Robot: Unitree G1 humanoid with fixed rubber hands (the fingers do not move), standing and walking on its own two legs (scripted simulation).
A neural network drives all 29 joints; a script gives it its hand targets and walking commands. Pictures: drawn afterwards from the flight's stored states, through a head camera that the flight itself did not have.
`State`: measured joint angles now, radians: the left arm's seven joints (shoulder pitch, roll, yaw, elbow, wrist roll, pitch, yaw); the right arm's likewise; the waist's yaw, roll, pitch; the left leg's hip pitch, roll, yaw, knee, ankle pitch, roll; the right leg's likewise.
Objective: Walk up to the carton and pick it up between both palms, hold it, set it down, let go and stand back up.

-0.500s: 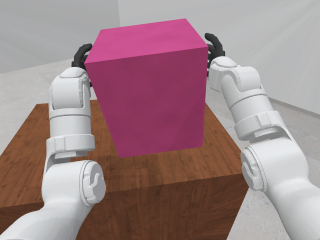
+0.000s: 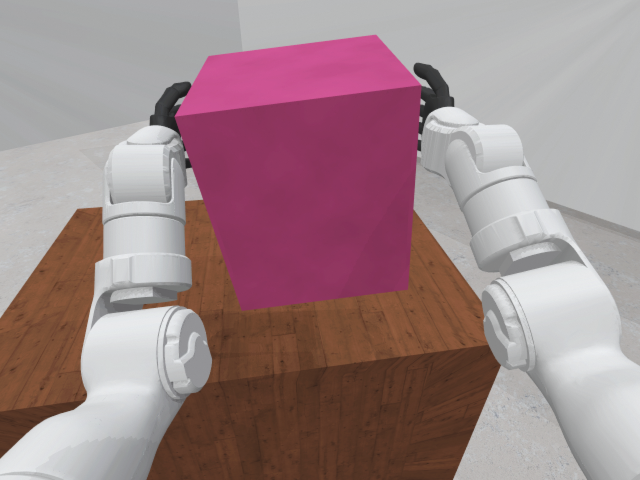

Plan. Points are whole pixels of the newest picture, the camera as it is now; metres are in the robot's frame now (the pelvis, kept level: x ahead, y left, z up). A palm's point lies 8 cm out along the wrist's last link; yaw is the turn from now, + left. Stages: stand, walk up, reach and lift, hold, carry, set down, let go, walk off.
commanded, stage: hold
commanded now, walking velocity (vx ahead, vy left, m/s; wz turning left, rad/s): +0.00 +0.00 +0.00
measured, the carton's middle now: (308, 173) +0.39 +0.00 +0.27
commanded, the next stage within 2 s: none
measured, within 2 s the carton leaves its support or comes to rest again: neither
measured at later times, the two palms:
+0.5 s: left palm (170, 148) +0.37 +0.16 +0.31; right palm (434, 132) +0.37 -0.15 +0.33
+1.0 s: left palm (172, 148) +0.37 +0.15 +0.31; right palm (437, 133) +0.37 -0.15 +0.33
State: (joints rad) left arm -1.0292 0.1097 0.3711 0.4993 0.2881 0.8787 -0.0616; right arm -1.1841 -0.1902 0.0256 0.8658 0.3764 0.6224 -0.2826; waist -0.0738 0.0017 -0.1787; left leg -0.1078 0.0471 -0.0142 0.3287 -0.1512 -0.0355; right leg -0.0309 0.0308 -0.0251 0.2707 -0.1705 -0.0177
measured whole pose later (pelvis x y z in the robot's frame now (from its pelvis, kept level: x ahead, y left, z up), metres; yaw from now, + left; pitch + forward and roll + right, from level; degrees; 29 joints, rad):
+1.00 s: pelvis +0.00 +0.00 +0.00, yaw +0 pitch -4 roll -1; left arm -1.00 0.09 0.37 0.46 0.28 0.88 -0.04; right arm -1.15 -0.19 0.04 0.84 0.39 0.62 -0.28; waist -0.08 0.01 -0.17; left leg -0.10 0.05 -0.02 0.34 -0.16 -0.03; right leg -0.02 0.03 -0.03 0.27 -0.17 -0.02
